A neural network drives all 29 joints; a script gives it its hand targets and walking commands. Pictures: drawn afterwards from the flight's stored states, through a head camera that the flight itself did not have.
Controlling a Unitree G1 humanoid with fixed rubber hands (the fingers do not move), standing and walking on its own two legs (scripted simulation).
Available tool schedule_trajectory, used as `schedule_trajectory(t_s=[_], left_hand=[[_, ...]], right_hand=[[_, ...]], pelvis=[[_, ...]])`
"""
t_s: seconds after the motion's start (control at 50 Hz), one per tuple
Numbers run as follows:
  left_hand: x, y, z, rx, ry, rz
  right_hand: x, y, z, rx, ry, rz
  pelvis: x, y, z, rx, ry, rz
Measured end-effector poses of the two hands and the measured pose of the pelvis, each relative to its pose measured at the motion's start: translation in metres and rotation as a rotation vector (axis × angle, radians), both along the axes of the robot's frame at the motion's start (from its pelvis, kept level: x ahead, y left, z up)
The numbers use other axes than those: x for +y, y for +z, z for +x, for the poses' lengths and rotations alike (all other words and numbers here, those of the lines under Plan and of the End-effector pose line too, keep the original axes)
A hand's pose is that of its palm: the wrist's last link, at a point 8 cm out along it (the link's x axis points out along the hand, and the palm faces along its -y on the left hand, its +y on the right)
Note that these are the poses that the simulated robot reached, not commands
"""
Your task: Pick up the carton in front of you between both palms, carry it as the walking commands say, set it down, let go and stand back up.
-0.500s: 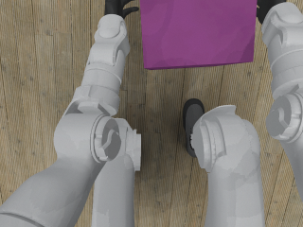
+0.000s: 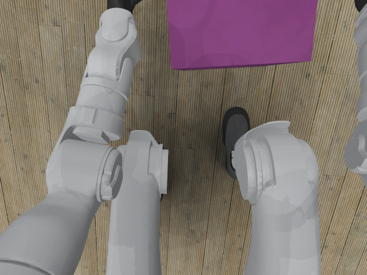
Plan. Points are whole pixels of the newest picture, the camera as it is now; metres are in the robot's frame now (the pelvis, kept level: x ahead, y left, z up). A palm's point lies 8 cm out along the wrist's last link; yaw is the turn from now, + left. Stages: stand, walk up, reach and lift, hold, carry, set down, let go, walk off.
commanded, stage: set down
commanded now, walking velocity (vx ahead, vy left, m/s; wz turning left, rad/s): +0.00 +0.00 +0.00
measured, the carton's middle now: (229, 13) +0.51 -0.13 -0.26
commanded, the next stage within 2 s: let go in 0.92 s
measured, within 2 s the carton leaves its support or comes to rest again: neither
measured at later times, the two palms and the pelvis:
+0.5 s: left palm out of the picture +0.54 +0.04 +0.00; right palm out of the picture +0.49 -0.34 -0.01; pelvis +0.03 -0.01 +0.11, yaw -1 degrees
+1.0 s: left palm out of the picture +0.53 +0.05 +0.15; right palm out of the picture +0.48 -0.35 +0.14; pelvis +0.06 -0.02 +0.24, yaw -4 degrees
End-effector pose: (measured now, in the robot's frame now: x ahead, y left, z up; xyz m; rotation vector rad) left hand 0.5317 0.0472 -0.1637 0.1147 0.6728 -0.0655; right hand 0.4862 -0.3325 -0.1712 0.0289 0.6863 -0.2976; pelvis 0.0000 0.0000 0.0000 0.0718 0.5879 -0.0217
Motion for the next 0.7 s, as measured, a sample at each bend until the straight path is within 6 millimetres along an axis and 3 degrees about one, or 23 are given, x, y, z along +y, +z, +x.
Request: schedule_trajectory(t_s=[0.26,0.44,0.7], left_hand=[[-0.012,0.104,0.009,-0.010,0.037,0.026],[-0.003,0.149,0.009,-0.032,0.053,0.020],[-0.005,0.223,0.005,-0.046,0.053,0.020]], right_hand=[[-0.010,0.103,-0.005,-0.026,0.024,-0.005],[-0.006,0.148,0.001,-0.030,0.038,-0.020],[-0.019,0.228,-0.004,-0.034,0.042,-0.025]], pelvis=[[-0.001,0.060,0.010,0.098,-0.041,0.040],[-0.005,0.097,0.023,0.159,-0.045,0.042],[-0.009,0.165,0.040,0.187,-0.068,0.033]])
